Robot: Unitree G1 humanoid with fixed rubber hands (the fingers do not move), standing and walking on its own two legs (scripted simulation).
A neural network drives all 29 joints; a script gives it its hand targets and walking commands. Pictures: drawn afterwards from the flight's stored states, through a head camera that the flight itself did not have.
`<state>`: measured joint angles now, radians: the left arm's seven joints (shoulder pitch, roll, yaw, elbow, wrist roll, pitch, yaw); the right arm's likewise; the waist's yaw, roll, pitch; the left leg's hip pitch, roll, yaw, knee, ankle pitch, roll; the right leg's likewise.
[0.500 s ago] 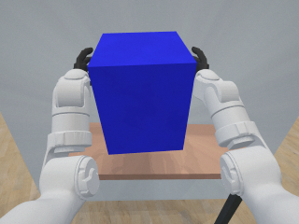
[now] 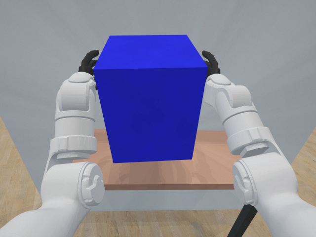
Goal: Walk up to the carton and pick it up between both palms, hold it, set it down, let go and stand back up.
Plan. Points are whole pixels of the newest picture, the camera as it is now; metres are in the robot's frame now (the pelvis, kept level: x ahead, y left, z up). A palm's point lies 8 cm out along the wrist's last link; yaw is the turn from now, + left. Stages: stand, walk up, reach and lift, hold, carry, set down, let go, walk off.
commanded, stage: hold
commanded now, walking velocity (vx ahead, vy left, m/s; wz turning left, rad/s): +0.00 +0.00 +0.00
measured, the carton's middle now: (150, 97) +0.39 +0.00 +0.24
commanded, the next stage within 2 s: none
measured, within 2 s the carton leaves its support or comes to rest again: neither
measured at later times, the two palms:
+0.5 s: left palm (82, 80) +0.36 +0.16 +0.29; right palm (210, 79) +0.36 -0.14 +0.30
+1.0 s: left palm (86, 78) +0.37 +0.15 +0.30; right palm (213, 79) +0.36 -0.14 +0.30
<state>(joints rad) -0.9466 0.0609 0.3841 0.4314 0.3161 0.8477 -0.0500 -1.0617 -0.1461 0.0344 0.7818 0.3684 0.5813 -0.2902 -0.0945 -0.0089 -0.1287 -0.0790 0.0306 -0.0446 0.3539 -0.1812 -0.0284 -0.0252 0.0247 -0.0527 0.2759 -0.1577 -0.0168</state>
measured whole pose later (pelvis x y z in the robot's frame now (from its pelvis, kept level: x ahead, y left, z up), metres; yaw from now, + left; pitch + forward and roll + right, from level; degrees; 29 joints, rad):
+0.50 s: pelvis +0.00 +0.00 +0.00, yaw +0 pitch -6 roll -1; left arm -0.93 0.05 0.40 0.40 0.33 0.86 -0.06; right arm -1.06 -0.14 0.02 0.75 0.36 0.61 -0.30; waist -0.09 -0.01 -0.13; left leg -0.06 0.03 -0.04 0.36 -0.19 -0.02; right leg -0.01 0.02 -0.05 0.28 -0.16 -0.01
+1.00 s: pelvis +0.00 +0.00 +0.00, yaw +0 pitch -5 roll -1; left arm -0.97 0.06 0.39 0.46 0.31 0.84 -0.04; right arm -1.08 -0.14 0.02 0.80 0.35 0.59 -0.28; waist -0.09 -0.01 -0.15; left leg -0.09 0.03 -0.05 0.36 -0.18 -0.03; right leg -0.04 0.02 -0.05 0.29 -0.16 -0.02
